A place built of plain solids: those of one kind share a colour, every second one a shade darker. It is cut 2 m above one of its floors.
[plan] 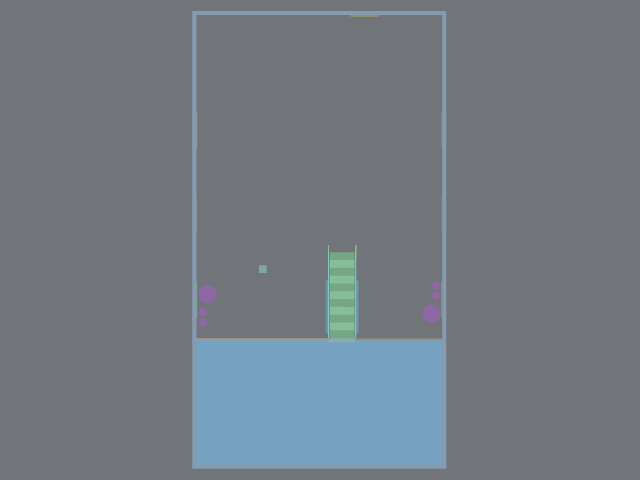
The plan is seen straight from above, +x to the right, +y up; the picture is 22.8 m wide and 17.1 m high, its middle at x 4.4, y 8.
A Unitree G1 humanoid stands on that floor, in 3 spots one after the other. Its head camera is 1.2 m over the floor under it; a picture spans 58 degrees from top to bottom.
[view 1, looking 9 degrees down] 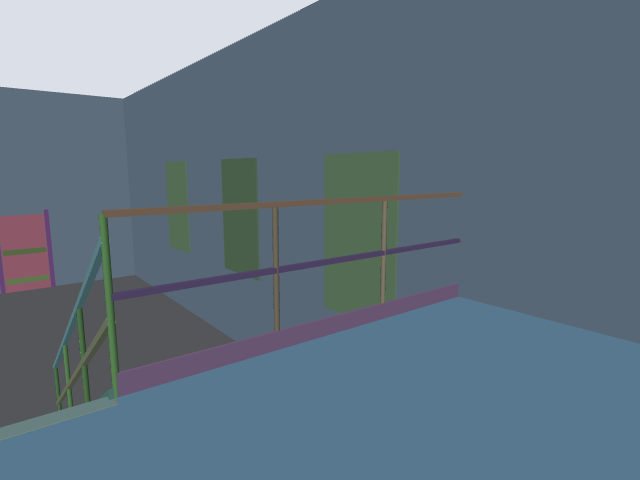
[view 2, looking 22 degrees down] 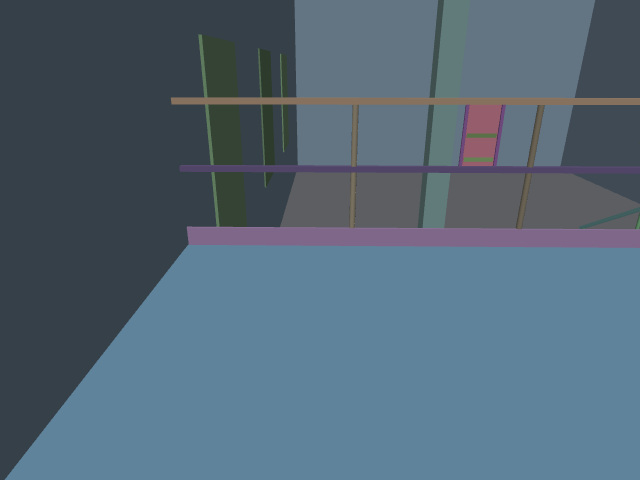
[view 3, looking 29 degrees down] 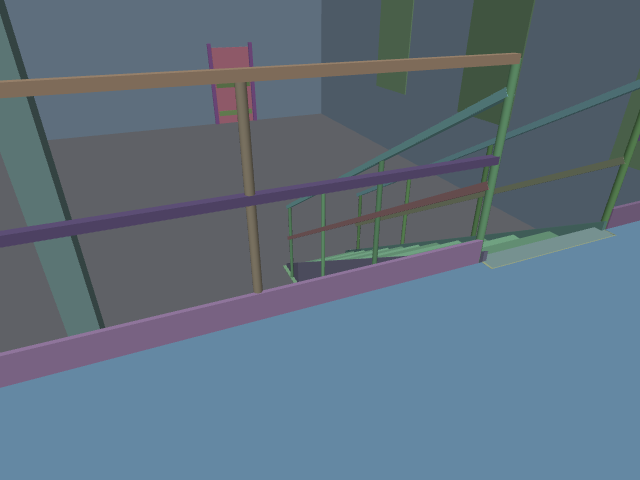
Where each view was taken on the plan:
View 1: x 5.19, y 2.08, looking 52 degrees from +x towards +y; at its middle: wall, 5.86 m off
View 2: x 1.00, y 1.59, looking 91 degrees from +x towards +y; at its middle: toeboard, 3.09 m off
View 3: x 3.19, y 3.01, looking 67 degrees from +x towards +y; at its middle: ground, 6.58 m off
